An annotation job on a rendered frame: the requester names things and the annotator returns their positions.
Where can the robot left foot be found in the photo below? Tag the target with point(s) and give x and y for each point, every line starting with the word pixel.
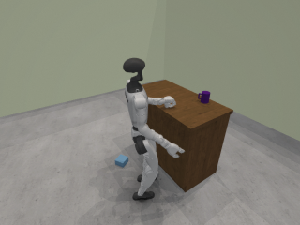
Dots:
pixel 140 177

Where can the left robot hand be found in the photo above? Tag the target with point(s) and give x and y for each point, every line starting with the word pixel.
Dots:
pixel 169 102

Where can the sponge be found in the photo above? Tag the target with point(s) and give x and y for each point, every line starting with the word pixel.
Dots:
pixel 121 161

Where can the table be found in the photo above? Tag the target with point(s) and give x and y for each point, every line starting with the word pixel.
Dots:
pixel 198 128

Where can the right robot hand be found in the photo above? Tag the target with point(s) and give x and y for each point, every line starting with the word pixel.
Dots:
pixel 173 149

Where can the humanoid robot head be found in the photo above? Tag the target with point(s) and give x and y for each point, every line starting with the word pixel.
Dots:
pixel 133 65

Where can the left robot forearm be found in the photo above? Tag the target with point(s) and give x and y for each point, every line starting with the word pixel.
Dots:
pixel 156 101

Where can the right robot forearm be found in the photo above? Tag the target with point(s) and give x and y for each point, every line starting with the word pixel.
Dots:
pixel 150 134

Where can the robot right upper arm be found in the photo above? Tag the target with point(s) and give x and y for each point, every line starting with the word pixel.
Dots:
pixel 140 105

